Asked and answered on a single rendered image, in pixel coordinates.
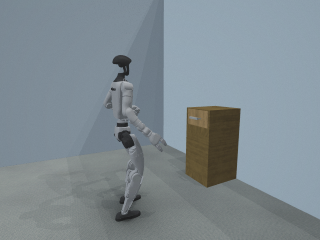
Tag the right robot hand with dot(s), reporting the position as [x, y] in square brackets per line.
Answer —
[154, 138]

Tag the cabinet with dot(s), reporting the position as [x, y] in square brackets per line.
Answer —
[212, 153]

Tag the right robot forearm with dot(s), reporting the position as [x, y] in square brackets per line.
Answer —
[133, 119]

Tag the right robot upper arm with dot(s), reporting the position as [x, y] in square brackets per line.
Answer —
[127, 90]

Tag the left robot foot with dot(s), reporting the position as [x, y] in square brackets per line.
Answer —
[122, 199]

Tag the handle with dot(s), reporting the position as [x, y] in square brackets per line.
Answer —
[195, 118]

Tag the drawer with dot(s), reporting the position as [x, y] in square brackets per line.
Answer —
[204, 115]

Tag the robot right thigh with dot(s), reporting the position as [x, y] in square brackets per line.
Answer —
[135, 152]

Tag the left robot upper arm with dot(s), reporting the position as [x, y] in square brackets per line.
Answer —
[107, 102]

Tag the left robot hand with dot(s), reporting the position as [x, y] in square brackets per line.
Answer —
[136, 110]

